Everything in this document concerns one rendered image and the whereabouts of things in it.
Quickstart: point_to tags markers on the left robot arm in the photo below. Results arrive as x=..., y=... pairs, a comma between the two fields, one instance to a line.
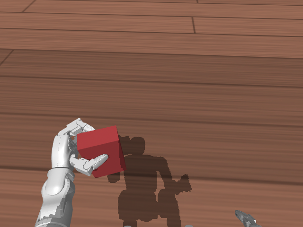
x=57, y=192

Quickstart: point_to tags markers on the carton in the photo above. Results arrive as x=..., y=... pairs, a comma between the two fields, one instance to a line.
x=94, y=143

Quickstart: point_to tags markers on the right robot hand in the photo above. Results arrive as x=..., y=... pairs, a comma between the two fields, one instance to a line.
x=246, y=219

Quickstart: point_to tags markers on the left robot hand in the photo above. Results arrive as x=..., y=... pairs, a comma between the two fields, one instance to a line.
x=65, y=153

